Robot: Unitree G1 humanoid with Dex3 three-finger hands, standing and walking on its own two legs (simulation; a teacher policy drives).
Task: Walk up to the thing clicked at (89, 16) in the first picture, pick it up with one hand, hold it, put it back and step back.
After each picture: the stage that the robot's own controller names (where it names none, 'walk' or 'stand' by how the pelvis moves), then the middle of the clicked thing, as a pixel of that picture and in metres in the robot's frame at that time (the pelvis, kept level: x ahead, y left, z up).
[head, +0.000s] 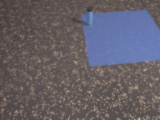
stand; (89, 16) +1.72 -0.02 -0.66
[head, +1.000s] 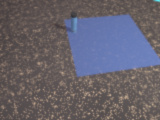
walk; (73, 22) +1.58 +0.08 -0.65
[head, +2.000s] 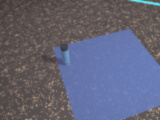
walk; (65, 55) +1.02 +0.18 -0.64
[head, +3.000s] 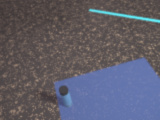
walk; (66, 97) +0.61 +0.23 -0.64
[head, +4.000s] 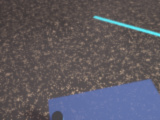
stand; out of the picture +0.39 +0.22 -0.63
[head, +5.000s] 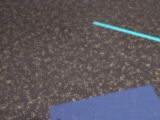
stand; out of the picture +0.37 +0.21 -0.66
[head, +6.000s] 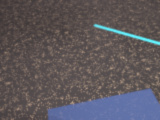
stand; out of the picture +0.36 +0.22 -0.66
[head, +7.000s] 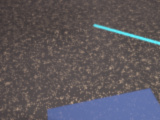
stand; out of the picture +0.36 +0.23 -0.66
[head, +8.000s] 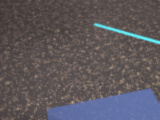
stand; out of the picture +0.35 +0.23 -0.66
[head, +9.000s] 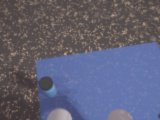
go down; (49, 88) +0.40 +0.22 -0.47
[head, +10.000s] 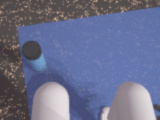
go down; (36, 59) +0.45 +0.23 -0.28
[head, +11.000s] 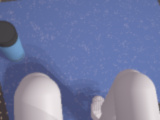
close in; (10, 45) +0.44 +0.25 -0.20
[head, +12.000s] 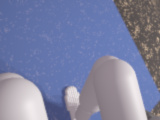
close; out of the picture +0.44 +0.28 -0.16
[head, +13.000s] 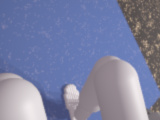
lift; out of the picture +0.42 +0.28 -0.16
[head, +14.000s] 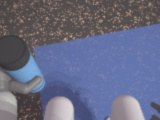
lift; (25, 70) +0.35 +0.20 +0.01
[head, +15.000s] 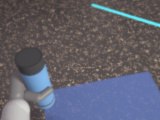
hold; (38, 82) +0.32 +0.18 +0.03
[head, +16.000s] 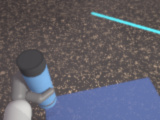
hold; (40, 83) +0.32 +0.17 +0.04
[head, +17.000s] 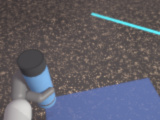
hold; (40, 83) +0.33 +0.17 +0.04
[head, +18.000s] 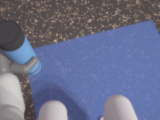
crouch; (22, 53) +0.43 +0.20 -0.03
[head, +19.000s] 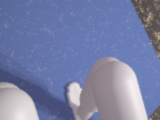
lower; out of the picture +0.47 +0.28 -0.16
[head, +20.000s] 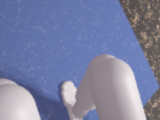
lower; out of the picture +0.45 +0.29 -0.17
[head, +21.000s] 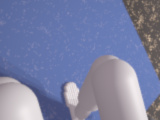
lower; out of the picture +0.44 +0.29 -0.17
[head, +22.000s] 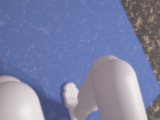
lower; out of the picture +0.44 +0.29 -0.17
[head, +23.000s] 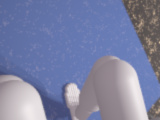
rest; out of the picture +0.43 +0.28 -0.17
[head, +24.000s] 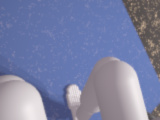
open; out of the picture +0.43 +0.28 -0.17
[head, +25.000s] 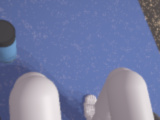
stand; (5, 46) +0.43 +0.25 -0.19
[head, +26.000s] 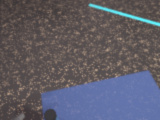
stand; out of the picture +0.37 +0.21 -0.57
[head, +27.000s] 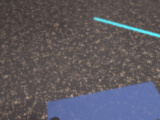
stand; out of the picture +0.37 +0.21 -0.60
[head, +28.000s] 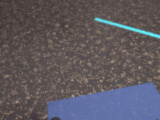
stand; out of the picture +0.37 +0.21 -0.60
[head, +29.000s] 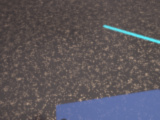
stand; out of the picture +0.39 +0.20 -0.65
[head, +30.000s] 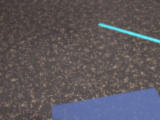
stand; out of the picture +0.37 +0.21 -0.66
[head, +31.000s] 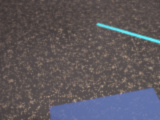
walk; out of the picture +0.35 +0.22 -0.66
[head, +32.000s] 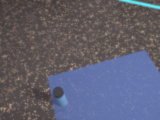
walk; (60, 97) +0.48 +0.22 -0.62
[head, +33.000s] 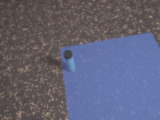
walk; (69, 61) +0.80 +0.21 -0.63
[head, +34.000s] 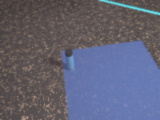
walk; (69, 60) +1.01 +0.20 -0.63
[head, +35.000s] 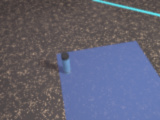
stand; (66, 63) +0.96 +0.21 -0.66
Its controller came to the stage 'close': yes
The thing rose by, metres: 0.68
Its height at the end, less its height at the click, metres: +0.00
